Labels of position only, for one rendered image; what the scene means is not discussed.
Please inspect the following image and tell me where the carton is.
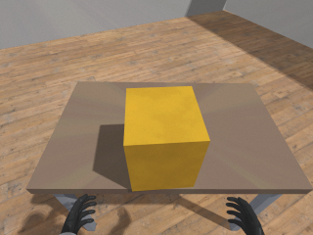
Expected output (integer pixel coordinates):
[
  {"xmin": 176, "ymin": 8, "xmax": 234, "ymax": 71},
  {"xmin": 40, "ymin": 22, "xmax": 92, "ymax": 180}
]
[{"xmin": 123, "ymin": 86, "xmax": 210, "ymax": 192}]

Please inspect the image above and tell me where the table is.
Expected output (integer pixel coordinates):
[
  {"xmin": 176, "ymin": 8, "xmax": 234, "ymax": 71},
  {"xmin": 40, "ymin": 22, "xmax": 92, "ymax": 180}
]
[{"xmin": 25, "ymin": 81, "xmax": 313, "ymax": 231}]

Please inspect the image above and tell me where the right robot hand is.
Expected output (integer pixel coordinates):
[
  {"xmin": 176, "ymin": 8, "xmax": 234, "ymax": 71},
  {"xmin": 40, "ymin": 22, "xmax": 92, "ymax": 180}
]
[{"xmin": 225, "ymin": 197, "xmax": 265, "ymax": 235}]

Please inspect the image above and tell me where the left robot hand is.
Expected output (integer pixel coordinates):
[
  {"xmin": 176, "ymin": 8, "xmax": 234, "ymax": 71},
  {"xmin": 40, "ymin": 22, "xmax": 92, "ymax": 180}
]
[{"xmin": 61, "ymin": 194, "xmax": 97, "ymax": 235}]

